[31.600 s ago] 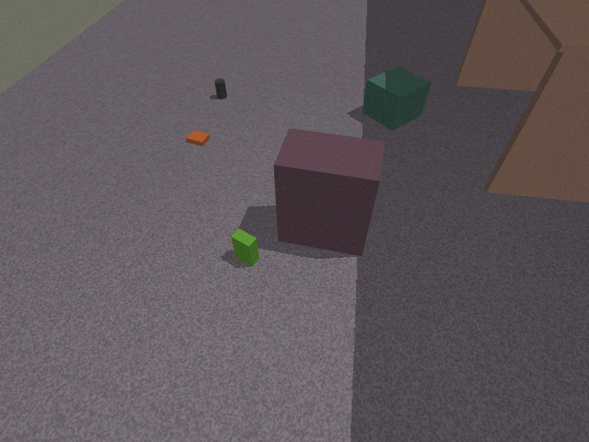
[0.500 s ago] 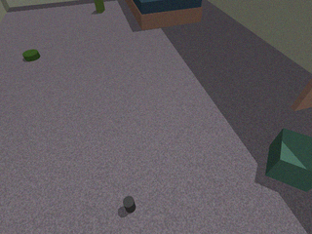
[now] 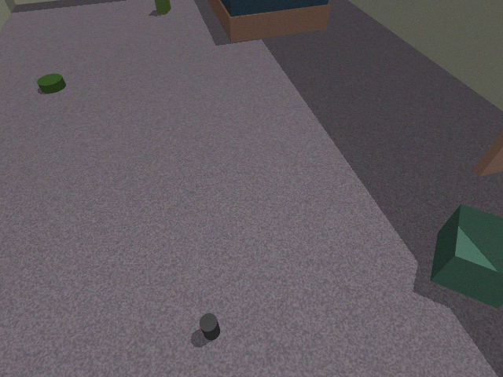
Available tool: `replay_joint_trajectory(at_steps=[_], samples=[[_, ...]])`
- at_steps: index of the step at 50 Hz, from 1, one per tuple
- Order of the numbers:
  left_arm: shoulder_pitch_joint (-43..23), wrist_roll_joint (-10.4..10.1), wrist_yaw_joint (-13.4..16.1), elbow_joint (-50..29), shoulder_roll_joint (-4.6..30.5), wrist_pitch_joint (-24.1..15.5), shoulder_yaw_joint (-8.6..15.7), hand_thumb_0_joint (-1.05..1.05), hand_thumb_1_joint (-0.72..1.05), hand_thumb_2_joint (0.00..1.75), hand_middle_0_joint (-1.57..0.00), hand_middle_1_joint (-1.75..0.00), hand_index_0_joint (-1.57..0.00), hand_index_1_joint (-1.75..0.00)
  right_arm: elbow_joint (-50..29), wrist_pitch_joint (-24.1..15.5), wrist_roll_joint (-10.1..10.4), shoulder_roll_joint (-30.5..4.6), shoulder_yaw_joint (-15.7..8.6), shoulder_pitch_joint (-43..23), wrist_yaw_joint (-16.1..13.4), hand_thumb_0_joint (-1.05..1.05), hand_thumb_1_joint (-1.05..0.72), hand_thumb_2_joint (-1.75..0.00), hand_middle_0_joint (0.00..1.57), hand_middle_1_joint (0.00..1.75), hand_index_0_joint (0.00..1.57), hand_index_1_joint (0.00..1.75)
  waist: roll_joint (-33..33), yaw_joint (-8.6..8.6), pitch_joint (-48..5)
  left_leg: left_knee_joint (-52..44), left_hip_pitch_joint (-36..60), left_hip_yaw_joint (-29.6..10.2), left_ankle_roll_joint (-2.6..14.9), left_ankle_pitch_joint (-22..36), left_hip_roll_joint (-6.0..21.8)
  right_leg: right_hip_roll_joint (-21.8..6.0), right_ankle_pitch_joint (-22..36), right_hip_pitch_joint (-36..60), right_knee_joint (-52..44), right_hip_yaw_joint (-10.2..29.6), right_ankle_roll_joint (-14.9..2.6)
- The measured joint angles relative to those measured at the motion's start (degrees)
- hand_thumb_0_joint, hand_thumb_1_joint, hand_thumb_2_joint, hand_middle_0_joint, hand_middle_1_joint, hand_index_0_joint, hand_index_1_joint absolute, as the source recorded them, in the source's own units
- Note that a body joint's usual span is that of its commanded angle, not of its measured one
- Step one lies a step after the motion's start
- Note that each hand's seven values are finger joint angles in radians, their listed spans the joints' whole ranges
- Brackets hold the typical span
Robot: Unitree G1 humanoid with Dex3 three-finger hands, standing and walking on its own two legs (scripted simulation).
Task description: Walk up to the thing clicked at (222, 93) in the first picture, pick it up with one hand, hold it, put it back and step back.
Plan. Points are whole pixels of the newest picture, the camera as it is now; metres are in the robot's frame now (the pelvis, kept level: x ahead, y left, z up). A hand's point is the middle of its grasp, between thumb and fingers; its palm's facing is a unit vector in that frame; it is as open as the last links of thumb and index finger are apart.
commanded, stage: stand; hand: left
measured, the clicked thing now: (210, 327) +0.42 +0.20 -0.72
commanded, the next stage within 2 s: walk up in 0.58 s
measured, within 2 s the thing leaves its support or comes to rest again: neither
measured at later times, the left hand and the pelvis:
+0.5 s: hand out of the picture +0.08 +0.25 -0.15, palm faces -0.02 -0.94 -0.35, open 7.4 cm; pelvis +0.01 +0.00 +0.00, yaw +0 degrees
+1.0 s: hand out of the picture +0.09 +0.20 -0.16, palm faces -0.08 -0.92 -0.38, open 7.4 cm; pelvis -0.02 -0.06 -0.02, yaw -3 degrees
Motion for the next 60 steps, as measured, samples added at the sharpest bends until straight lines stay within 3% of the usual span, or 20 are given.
replay_joint_trajectory(at_steps=[30, 37, 40, 42, 43, 44, 45, 48, 50, 56, 60], samples=[[0.3, 0.4, -0.2, -0.8, 0.1, 0.5, 0.7, 0.01, 0.9, 0.9, -0.2, -0.3, -0.2, -0.3, -1.1, 0.1, 0.0, -0.4, 0.0, 0.0, -0.2, 0.01, -0.9, -0.9, 0.2, 0.3, 0.2, 0.3, 0.3, 0.01, -0.1, 0.1, 0.2, 0.2, -0.29, -0.5, 0.6, 0.6, -0.6, 0.0, 0.5, 0.0, -0.39], [0.1, 1.7, -1.8, -8.1, 3.5, 4.3, 4.6, 0.01, 0.9, 0.9, -0.21, -0.3, -0.2, -0.3, -6.5, -0.5, 0.0, -1.0, -2.0, 0.8, -2.3, 0.01, -0.9, -0.9, 0.21, 0.3, 0.2, 0.3, -2.8, 0.34, 2.8, 9.4, -5.4, 1.1, -0.38, -4.4, 0.5, 0.7, -4.5, -6.6, 11.0, 1.4, -1.19], [0.7, 2.0, -2.6, -10.8, 4.3, 5.7, 5.5, 0.01, 0.9, 0.9, -0.2, -0.3, -0.2, -0.3, -8.6, -0.3, -0.5, -2.1, -3.1, 2.3, -3.0, 0.01, -0.9, -0.9, 0.21, 0.3, 0.2, 0.3, -2.5, 0.24, 3.2, 13.4, -7.1, 0.6, -0.76, -6.5, 1.7, 1.8, -15.6, -8.8, 21.9, 3.5, -0.95], [1.2, 1.9, -3.0, -12.5, 4.5, 5.8, 5.7, 0.01, 0.91, 0.9, -0.2, -0.3, -0.2, -0.3, -9.7, -0.3, -0.8, -3.2, -3.6, 3.0, -3.5, 0.01, -0.9, -0.9, 0.21, 0.3, 0.21, 0.3, -1.7, 0.42, 3.5, 15.6, -8.1, 0.3, -1.29, -7.7, 3.1, 1.8, -18.9, -8.5, 23.9, 4.7, -0.91], [1.6, 1.8, -3.0, -13.2, 4.6, 5.5, 5.7, 0.01, 0.91, 0.9, -0.2, -0.3, -0.2, -0.3, -10.2, -0.2, -0.9, -3.8, -3.7, 3.0, -3.5, 0.01, -0.9, -0.9, 0.21, 0.3, 0.21, 0.3, -1.4, 0.58, 3.8, 17.2, -8.8, 0.3, -1.43, -8.5, 3.8, 1.3, -16.3, -7.4, 21.1, 4.8, -0.94], [1.9, 1.8, -3.0, -13.8, 4.9, 4.8, 5.8, 0.01, 0.91, 0.9, -0.2, -0.3, -0.2, -0.3, -10.7, 0.0, -0.7, -4.4, -3.7, 2.8, -3.3, 0.01, -0.9, -0.9, 0.21, 0.3, 0.2, 0.3, -1.4, 0.8, 4.2, 20.5, -10.2, 0.5, -1.05, -9.2, 4.3, 0.8, -10.2, -6.3, 17.9, 4.9, -0.69], [1.9, 1.9, -2.7, -14.0, 4.7, 4.1, 5.9, 0.01, 0.91, 0.9, -0.2, -0.3, -0.2, -0.3, -11.1, 0.4, -0.3, -5.0, -3.7, 1.8, -3.3, 0.01, -0.9, -0.9, 0.21, 0.3, 0.2, 0.3, -0.8, 0.69, 5.4, 26.0, -12.4, -0.5, 0.0, -9.7, 4.6, 1.6, -9.8, -6.3, 18.3, 4.6, -0.44], [2.4, 1.6, -1.9, -14.9, 3.4, 3.4, 4.8, 0.01, 0.91, 0.9, -0.2, -0.3, -0.2, -0.3, -12.3, 1.5, 0.6, -5.4, -3.6, 0.2, -3.4, 0.01, -0.9, -0.9, 0.2, 0.3, 0.2, 0.3, -0.6, 0.29, 7.1, 41.7, -18.6, -3.4, 2.24, -17.6, 0.5, 2.4, -11.1, -6.0, 18.2, 4.4, -1.14], [2.7, 1.4, -1.2, -15.3, 2.2, 3.2, 3.6, 0.01, 0.91, 0.9, -0.2, -0.3, -0.2, -0.3, -12.9, 1.4, 0.9, -5.4, -3.4, 0.2, -3.0, 0.01, -0.9, -0.9, 0.2, 0.3, 0.2, 0.3, -0.4, 0.38, 7.2, 45.5, -20.7, -3.4, 2.83, -17.9, -1.7, 2.6, -10.2, -5.2, 16.1, 4.3, -1.43], [3.2, 1.0, 0.1, -15.8, -0.4, 1.5, 1.2, 0.01, 0.9, 0.9, -0.21, -0.3, -0.2, -0.3, -12.6, 1.6, 0.4, -4.1, -2.5, 1.4, -1.5, 0.01, -0.9, -0.9, 0.2, 0.3, 0.2, 0.3, -0.3, 0.28, 6.1, 31.6, -18.4, -2.2, 2.76, -15.3, -2.7, 2.6, -9.4, -4.3, 14.5, 2.9, -1.86], [2.7, 0.2, 0.3, -15.5, 0.0, 1.5, 0.8, 0.01, 0.9, 0.9, -0.21, -0.3, -0.21, -0.3, -11.9, 1.5, -0.4, -2.2, -2.5, 1.4, -0.8, 0.01, -0.9, -0.9, 0.2, 0.3, 0.2, 0.3, -1.4, -0.38, 5.8, 19.9, -14.1, -1.6, 2.84, -5.2, -2.7, 1.8, -10.7, -6.0, 17.7, 2.3, -1.43]])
